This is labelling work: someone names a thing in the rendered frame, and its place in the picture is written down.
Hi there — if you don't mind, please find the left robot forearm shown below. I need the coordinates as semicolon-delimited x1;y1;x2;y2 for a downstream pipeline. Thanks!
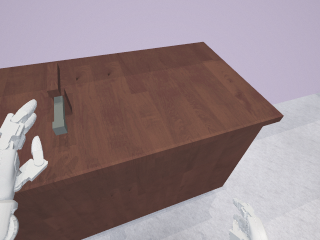
0;199;19;240

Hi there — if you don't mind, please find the robot left hand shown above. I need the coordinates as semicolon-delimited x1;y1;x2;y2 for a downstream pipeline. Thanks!
0;99;48;201

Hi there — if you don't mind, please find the tap lever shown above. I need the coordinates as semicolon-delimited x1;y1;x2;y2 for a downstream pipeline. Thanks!
52;96;68;136

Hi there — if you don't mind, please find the robot right hand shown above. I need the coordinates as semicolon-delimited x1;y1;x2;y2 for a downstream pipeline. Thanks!
229;197;269;240

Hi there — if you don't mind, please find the counter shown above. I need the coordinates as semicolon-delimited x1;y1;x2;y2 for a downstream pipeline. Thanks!
0;42;284;240

